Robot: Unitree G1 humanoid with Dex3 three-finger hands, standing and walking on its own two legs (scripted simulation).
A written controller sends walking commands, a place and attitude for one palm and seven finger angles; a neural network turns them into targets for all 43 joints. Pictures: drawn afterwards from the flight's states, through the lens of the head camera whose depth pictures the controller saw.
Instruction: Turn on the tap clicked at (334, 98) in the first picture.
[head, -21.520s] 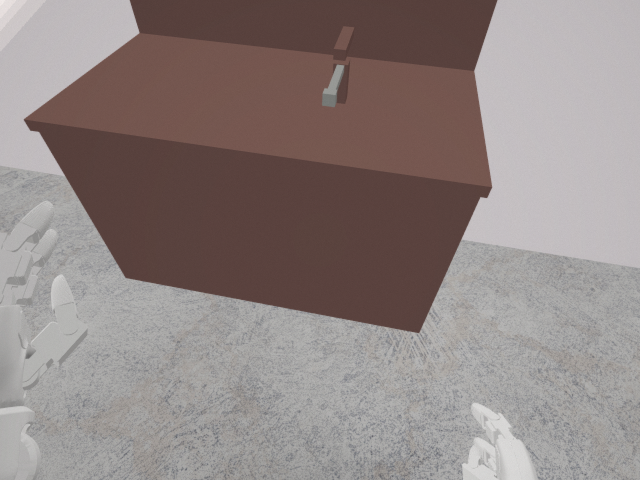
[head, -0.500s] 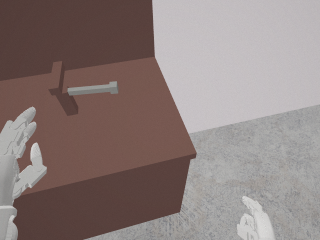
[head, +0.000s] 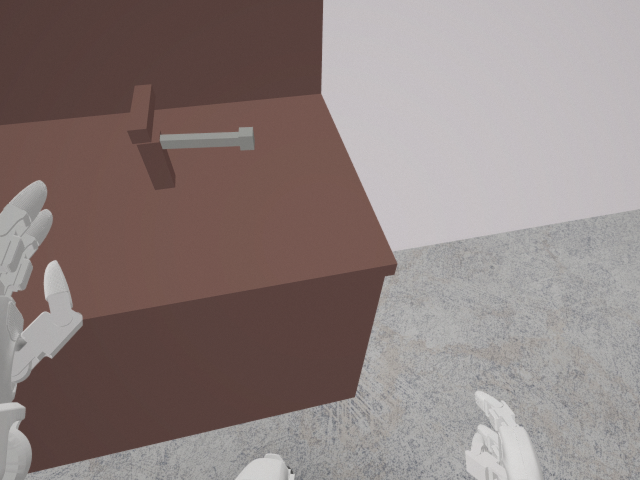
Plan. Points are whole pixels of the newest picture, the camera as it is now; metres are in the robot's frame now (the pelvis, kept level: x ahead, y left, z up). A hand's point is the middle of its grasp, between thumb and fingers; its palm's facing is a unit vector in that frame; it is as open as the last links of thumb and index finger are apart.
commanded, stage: step back with the hand held close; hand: left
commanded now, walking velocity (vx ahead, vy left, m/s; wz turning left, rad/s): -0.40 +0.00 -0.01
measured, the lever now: (246, 138) +0.62 +0.18 +0.08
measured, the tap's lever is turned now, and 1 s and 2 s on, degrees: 82 82 82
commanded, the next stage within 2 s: stop stepping back and stand still in 0.32 s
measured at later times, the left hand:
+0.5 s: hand out of the picture +0.11 +0.25 +0.19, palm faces +0.46 -0.82 -0.34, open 7.5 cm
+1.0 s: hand out of the picture +0.03 +0.22 +0.19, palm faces +0.42 -0.81 -0.40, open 7.4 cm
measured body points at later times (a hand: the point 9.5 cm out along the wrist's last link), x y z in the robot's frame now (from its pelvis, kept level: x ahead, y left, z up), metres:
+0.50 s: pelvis -0.10 -0.01 +0.00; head -0.08 +0.01 +0.45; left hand +0.08 +0.29 +0.21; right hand +0.08 -0.22 -0.08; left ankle +0.02 +0.13 -0.72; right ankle -0.05 -0.13 -0.68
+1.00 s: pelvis -0.17 -0.02 +0.01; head -0.19 -0.03 +0.46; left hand +0.00 +0.26 +0.21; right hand -0.04 -0.27 -0.09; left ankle -0.14 +0.11 -0.70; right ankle -0.11 -0.10 -0.72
